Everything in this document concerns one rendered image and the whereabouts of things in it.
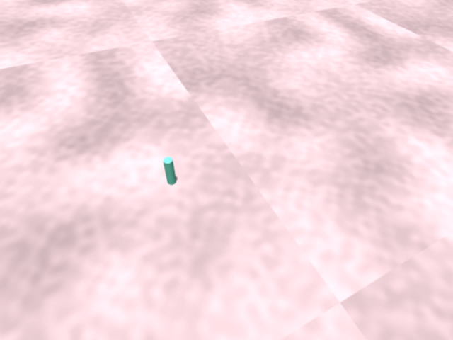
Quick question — can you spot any can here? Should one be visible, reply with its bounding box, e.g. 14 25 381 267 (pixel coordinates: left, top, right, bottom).
164 157 176 185

